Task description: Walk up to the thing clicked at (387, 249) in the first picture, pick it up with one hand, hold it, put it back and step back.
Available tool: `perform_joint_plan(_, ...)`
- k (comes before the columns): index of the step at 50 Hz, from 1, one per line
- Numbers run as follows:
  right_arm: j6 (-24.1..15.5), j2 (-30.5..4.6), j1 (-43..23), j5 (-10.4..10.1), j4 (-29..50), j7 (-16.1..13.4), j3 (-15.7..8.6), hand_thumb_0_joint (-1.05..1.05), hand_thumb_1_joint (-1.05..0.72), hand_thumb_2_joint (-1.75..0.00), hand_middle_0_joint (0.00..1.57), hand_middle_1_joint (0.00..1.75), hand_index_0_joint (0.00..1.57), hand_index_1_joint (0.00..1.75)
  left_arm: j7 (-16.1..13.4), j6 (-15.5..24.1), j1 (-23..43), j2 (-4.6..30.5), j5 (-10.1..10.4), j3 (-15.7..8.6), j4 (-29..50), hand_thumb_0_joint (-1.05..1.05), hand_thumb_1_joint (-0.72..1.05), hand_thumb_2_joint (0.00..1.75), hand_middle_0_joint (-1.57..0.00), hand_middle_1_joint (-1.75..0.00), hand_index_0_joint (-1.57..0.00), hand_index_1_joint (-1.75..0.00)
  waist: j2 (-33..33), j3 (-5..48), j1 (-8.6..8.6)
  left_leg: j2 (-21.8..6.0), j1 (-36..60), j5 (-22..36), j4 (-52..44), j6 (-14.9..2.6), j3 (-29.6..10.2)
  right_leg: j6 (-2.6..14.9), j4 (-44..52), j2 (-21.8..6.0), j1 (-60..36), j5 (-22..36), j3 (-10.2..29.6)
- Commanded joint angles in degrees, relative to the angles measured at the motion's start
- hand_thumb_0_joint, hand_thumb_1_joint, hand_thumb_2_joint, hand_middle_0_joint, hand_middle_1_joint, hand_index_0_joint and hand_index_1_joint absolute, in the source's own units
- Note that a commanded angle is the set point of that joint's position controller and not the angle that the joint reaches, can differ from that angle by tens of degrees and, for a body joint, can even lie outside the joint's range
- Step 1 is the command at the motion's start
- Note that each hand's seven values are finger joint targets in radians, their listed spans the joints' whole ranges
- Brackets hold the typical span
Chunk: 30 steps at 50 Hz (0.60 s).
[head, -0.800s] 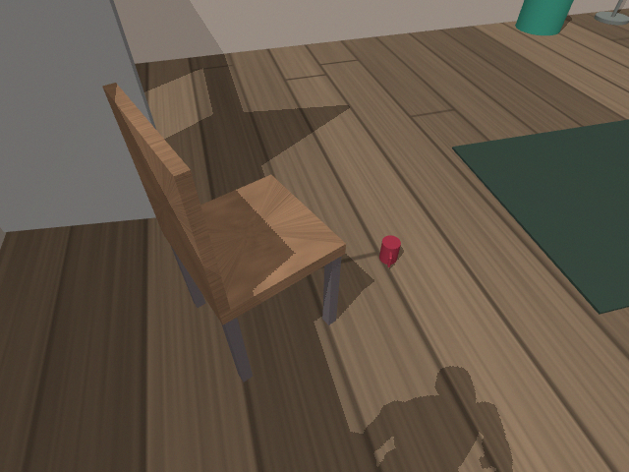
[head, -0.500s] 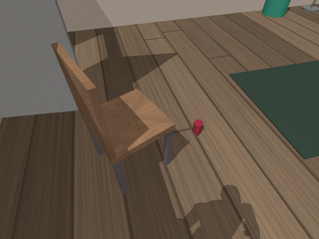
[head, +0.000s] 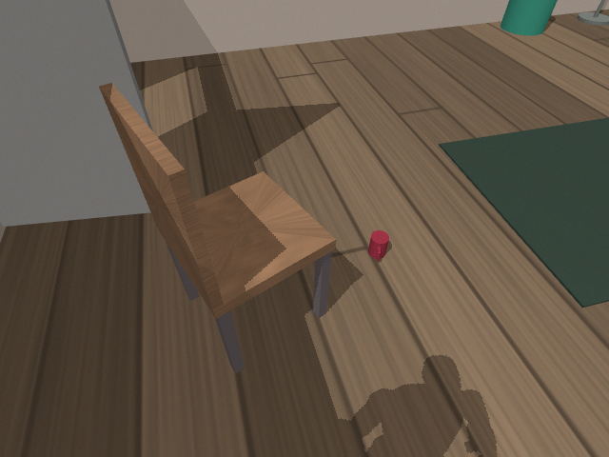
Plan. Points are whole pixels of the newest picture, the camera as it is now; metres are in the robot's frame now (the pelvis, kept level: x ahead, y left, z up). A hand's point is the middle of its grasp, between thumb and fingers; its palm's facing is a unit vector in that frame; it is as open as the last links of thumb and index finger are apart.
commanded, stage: stand
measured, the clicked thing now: (378, 247) +1.09 -0.29 -0.73
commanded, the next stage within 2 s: walk up in 0.32 s
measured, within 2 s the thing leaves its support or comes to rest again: neither
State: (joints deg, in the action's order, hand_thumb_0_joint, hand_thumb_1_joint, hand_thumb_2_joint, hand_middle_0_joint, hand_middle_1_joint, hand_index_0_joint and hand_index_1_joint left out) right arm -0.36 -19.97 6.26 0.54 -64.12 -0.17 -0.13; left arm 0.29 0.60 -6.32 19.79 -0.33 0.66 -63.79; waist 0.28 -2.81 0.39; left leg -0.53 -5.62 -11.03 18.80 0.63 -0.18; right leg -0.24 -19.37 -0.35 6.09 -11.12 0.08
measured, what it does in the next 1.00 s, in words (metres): lifts its right foot, turning right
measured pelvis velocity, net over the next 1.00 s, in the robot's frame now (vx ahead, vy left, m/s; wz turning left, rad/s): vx -0.03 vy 0.08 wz -0.59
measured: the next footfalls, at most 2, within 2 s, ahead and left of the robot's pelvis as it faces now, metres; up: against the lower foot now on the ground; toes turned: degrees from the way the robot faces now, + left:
right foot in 1.04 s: -0.05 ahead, -0.05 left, +0.00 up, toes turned -37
left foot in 1.46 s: +0.13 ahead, +0.07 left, +0.00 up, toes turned -46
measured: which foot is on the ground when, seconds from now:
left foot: down 0.00-1.00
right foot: down 0.00-0.58, up 0.60-1.00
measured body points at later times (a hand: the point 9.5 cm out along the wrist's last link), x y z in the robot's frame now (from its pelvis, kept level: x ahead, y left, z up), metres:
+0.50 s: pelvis -0.02 +0.03 -0.01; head +0.03 +0.02 +0.44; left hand +0.08 +0.32 -0.13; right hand +0.08 -0.31 -0.12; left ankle -0.01 +0.14 -0.73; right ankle -0.01 -0.12 -0.75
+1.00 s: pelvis -0.03 +0.08 -0.01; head +0.01 +0.06 +0.43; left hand +0.25 +0.28 -0.12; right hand -0.18 -0.21 -0.12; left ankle +0.01 +0.16 -0.75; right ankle -0.08 -0.04 -0.73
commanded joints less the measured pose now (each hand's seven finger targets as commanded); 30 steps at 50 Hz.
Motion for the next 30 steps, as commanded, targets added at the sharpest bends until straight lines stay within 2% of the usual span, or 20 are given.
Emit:
perform_joint_plan(1, -1.43, -11.82, -2.09, -0.04, 3.33, -0.56, -2.06, 0.00, -0.90, -0.90, 0.20, 0.30, 0.20, 0.30, -0.90, 1.11, 2.29, 12.22, -0.02, -2.70, 3.19, 0.00, 0.90, 0.90, -0.20, -0.30, -0.20, -0.30, -0.48, 3.61, -0.28, -6.89, 0.55, 9.41, -2.80, -1.71, -4.95, 1.75, 2.76, -6.85, -0.04, 9.14, 5.11)
perform_joint_plan(8, -1.53, -11.71, -1.80, -0.06, 3.11, -0.43, -2.04, 0.00, -0.90, -0.90, 0.20, 0.30, 0.20, 0.30, -0.83, 1.12, 1.92, 12.24, -0.12, -2.69, 3.04, 0.00, 0.90, 0.90, -0.20, -0.30, -0.20, -0.30, -0.40, 3.10, -0.18, -6.69, 0.08, 8.26, -3.38, -1.67, -5.01, 1.75, 3.10, -6.80, -0.15, 8.12, 5.23)
perform_joint_plan(15, -1.46, -12.09, -2.38, -0.09, 3.27, -0.43, -2.25, 0.00, -0.90, -0.90, 0.20, 0.30, 0.20, 0.30, -0.88, 1.24, 2.09, 12.16, -0.12, -2.63, 3.35, 0.00, 0.90, 0.90, -0.20, -0.30, -0.20, -0.30, -0.41, 4.32, -0.22, -6.86, 1.38, 9.95, -2.54, -1.77, -4.71, 1.82, 2.87, -6.99, -0.59, 10.35, 5.24)
perform_joint_plan(16, -0.87, -18.63, -5.74, 0.46, 7.86, 0.19, -6.85, 0.00, -0.90, -0.90, 0.20, 0.30, 0.20, 0.30, -0.95, -0.02, -1.51, 16.20, -1.38, -4.65, 8.24, 0.00, 0.90, 0.90, -0.20, -0.30, -0.20, -0.30, 0.20, 0.40, -0.89, -2.78, 3.16, 3.01, 8.43, -1.44, 2.94, 4.32, -0.55, -6.75, 9.99, 18.44, 14.44)
perform_joint_plan(17, -0.33, -15.98, -5.31, 0.39, 9.32, 0.31, -6.60, 0.00, -0.90, -0.90, 0.20, 0.30, 0.20, 0.30, -1.12, -0.02, -2.84, 16.84, -1.60, -5.09, 9.11, 0.00, 0.90, 0.90, -0.20, -0.30, -0.20, -0.30, -2.45, 0.44, -0.64, -1.09, 0.36, -0.74, 11.89, -1.59, 1.38, 6.39, -0.86, -8.54, 10.69, 19.71, 18.62)
perform_joint_plan(18, -0.04, -14.81, -5.83, 0.37, 10.54, 0.56, -6.52, 0.00, -0.90, -0.90, 0.20, 0.30, 0.20, 0.30, -1.28, -0.05, -4.39, 17.49, -1.87, -5.50, 9.78, 0.00, 0.90, 0.90, -0.20, -0.30, -0.20, -0.30, -4.51, -0.49, 0.14, 1.05, -2.82, -6.74, 13.80, -1.47, 1.03, 8.32, 0.20, -10.09, 10.36, 17.80, 22.72)
perform_joint_plan(19, 0.11, -13.64, -5.42, 0.25, 11.42, 0.73, -6.35, 0.00, -0.90, -0.90, 0.20, 0.30, 0.20, 0.30, -1.42, 0.18, -4.21, 18.88, -2.30, -6.23, 10.87, 0.00, 0.90, 0.90, -0.20, -0.30, -0.20, -0.30, -9.51, 0.22, 0.39, 3.00, -10.50, -14.66, 17.08, -0.99, -0.26, 10.98, 1.01, -12.58, 4.88, 20.15, 28.17)
perform_joint_plan(20, 0.27, -12.97, -5.09, 0.57, 12.21, 0.91, -6.33, 0.00, -0.90, -0.90, 0.20, 0.30, 0.20, 0.30, -1.53, 0.44, -5.53, 19.68, -2.62, -6.95, 12.36, 0.00, 0.90, 0.90, -0.20, -0.30, -0.20, -0.30, -13.13, 1.49, 1.01, 4.18, -15.66, -22.06, 23.59, -0.93, -3.39, 14.44, 1.64, -16.41, 2.09, 23.01, 34.87)
perform_joint_plan(21, 0.51, -12.66, -3.52, 0.56, 12.60, 1.04, -6.59, 0.00, -0.90, -0.90, 0.20, 0.30, 0.20, 0.30, -1.59, 0.57, -4.69, 19.70, -2.83, -7.31, 14.06, 0.00, 0.90, 0.90, -0.20, -0.30, -0.20, -0.30, -13.34, 3.02, -0.06, 2.20, -16.97, -23.51, 25.19, -0.63, -6.25, 15.68, 0.89, -17.15, 0.41, 22.17, 35.13)
perform_joint_plan(22, 0.56, -13.20, -3.26, 0.28, 13.28, 1.20, -6.84, 0.00, -0.90, -0.90, 0.20, 0.30, 0.20, 0.30, -1.66, 0.67, -5.13, 18.21, -2.70, -7.25, 15.37, 0.00, 0.90, 0.90, -0.20, -0.30, -0.20, -0.30, -13.02, 4.91, -0.05, 2.11, -17.41, -22.60, 24.94, -0.91, -6.74, 15.03, -0.46, -15.08, -1.79, 21.71, 33.40)
perform_joint_plan(23, 0.52, -13.29, -2.60, -0.01, 13.89, 1.21, -7.11, 0.00, -0.90, -0.90, 0.20, 0.30, 0.20, 0.30, -1.76, 0.80, -5.25, 17.28, -2.90, -6.96, 16.73, 0.00, 0.90, 0.90, -0.20, -0.30, -0.20, -0.30, -13.55, 6.77, -0.47, 1.30, -16.92, -19.82, 23.73, -1.44, -7.51, 13.92, -2.39, -13.31, -2.68, 24.09, 32.08)
perform_joint_plan(24, 0.62, -13.37, -2.68, 0.11, 14.58, 1.17, -7.45, 0.00, -0.90, -0.90, 0.20, 0.30, 0.20, 0.30, -1.87, 0.64, -5.79, 16.19, -2.71, -6.89, 17.53, 0.00, 0.90, 0.90, -0.20, -0.30, -0.20, -0.30, -12.38, 7.97, -0.24, 1.70, -15.20, -17.56, 22.91, -1.48, -6.62, 12.12, -3.36, -10.77, -1.50, 23.23, 30.53)
perform_joint_plan(25, 0.77, -13.05, -1.81, 0.30, 15.20, 1.17, -7.55, 0.00, -0.90, -0.90, 0.20, 0.30, 0.20, 0.30, -1.85, 0.55, -5.65, 15.56, -2.65, -6.87, 18.65, 0.00, 0.90, 0.90, -0.20, -0.30, -0.20, -0.30, -11.48, 9.12, -0.73, 2.24, -13.39, -15.56, 20.74, -1.45, -5.52, 10.90, -4.32, -9.42, -0.52, 23.24, 29.59)
perform_joint_plan(26, 0.84, -12.54, -0.57, 0.70, 15.57, 1.12, -7.63, 0.00, -0.90, -0.90, 0.20, 0.30, 0.20, 0.30, -1.72, 0.30, -5.09, 15.62, -2.47, -6.76, 19.58, 0.00, 0.90, 0.90, -0.20, -0.30, -0.20, -0.30, -10.15, 9.62, -1.46, 3.06, -8.76, -13.54, 17.51, -1.45, -4.90, 10.11, -5.59, -8.06, 3.47, 22.53, 29.16)
perform_joint_plan(27, 0.76, -12.25, 2.18, 0.96, 15.35, 0.97, -7.74, 0.00, -0.90, -0.90, 0.20, 0.30, 0.20, 0.30, -1.51, -0.03, -3.19, 15.00, -2.10, -6.57, 20.90, 0.00, 0.90, 0.90, -0.20, -0.30, -0.20, -0.30, -7.66, 10.53, -3.46, 2.54, -1.66, -9.65, 10.06, -1.86, -4.45, 8.07, -8.17, -5.44, 8.42, 19.60, 25.87)
perform_joint_plan(28, 0.50, -13.37, 6.37, 1.42, 14.56, 0.63, -8.31, 0.00, -0.90, -0.90, 0.20, 0.30, 0.20, 0.30, -1.31, -0.40, -0.79, 13.83, -1.70, -6.10, 22.23, 0.00, 0.90, 0.90, -0.20, -0.30, -0.20, -0.30, -2.86, 10.57, -6.35, -0.87, 8.96, -6.83, -1.65, -2.89, -7.12, 4.58, -14.46, -0.74, 18.30, 12.99, 20.09)
perform_joint_plan(29, 0.16, -17.16, 6.03, 1.74, 16.85, -0.14, -9.93, 0.00, -0.90, -0.90, 0.20, 0.30, 0.20, 0.30, -1.32, -0.60, -0.23, 10.18, -0.47, -4.76, 22.79, 0.00, 0.90, 0.90, -0.20, -0.30, -0.20, -0.30, 11.57, 7.12, -6.30, -13.38, 13.61, 0.71, -3.45, -4.66, -21.12, 1.06, -25.19, 7.81, 30.88, -7.17, 11.90)
perform_joint_plan(30, 0.07, -18.76, 3.38, 1.62, 19.36, -0.40, -10.17, 0.00, -0.90, -0.90, 0.20, 0.30, 0.20, 0.30, -1.90, -0.93, -4.12, 12.45, -1.13, -5.31, 22.35, 0.00, 0.90, 0.90, -0.20, -0.30, -0.20, -0.30, 11.16, 6.15, -3.72, -20.91, 8.25, 8.63, -1.88, -6.81, -24.50, 0.30, -32.31, 6.30, 30.92, -18.98, 11.70)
